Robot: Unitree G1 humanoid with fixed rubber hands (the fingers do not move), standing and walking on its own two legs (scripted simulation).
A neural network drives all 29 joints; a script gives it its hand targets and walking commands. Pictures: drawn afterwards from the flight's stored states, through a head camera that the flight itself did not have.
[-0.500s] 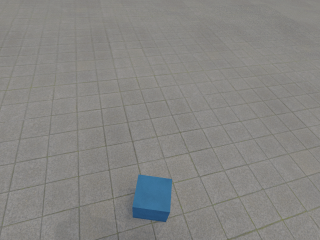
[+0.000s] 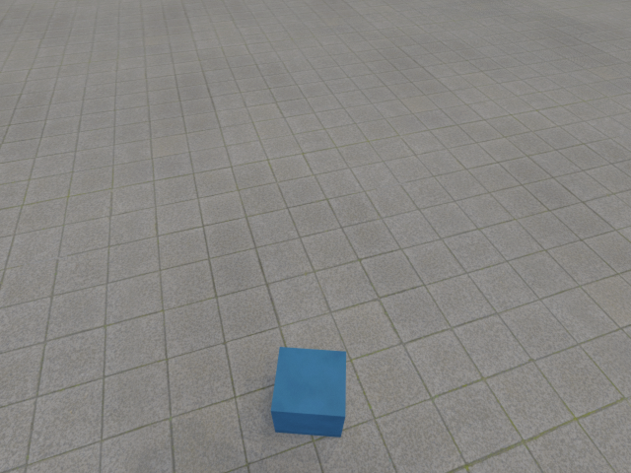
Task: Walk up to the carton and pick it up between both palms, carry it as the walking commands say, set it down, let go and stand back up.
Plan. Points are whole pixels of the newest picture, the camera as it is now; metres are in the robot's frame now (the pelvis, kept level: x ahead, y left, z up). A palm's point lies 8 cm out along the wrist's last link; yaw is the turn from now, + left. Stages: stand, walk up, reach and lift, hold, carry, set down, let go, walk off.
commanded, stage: walk up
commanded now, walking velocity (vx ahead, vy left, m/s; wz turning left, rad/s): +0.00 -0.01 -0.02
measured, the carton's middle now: (310, 392) +0.47 +0.02 -0.68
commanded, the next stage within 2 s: none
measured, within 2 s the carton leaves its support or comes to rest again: neither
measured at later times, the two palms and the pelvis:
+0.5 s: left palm out of the picture +0.01 +0.23 -0.15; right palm out of the picture +0.01 -0.21 -0.15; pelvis +0.00 +0.01 -0.01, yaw -2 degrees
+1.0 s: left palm out of the picture +0.01 +0.28 -0.14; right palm out of the picture +0.01 -0.21 -0.14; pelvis +0.02 +0.04 +0.00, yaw -3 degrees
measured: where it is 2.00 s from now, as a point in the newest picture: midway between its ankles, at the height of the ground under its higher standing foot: outside the picture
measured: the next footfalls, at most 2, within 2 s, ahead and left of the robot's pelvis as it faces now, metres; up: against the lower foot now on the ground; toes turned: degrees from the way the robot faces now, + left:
left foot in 1.06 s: +0.12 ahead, +0.20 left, +0.00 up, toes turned +4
right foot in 1.32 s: +0.04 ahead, -0.05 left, +0.00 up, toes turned -4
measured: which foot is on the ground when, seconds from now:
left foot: down 0.00-0.84, up 0.86-1.00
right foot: down 0.00-1.00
